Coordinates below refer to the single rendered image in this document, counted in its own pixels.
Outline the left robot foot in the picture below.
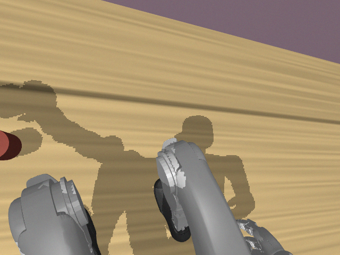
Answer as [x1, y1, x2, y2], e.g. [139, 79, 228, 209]
[85, 208, 101, 255]

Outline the right robot foot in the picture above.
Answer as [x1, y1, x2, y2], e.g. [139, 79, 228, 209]
[154, 179, 191, 242]

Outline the right robot hand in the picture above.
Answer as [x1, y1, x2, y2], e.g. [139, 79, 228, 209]
[236, 219, 284, 255]

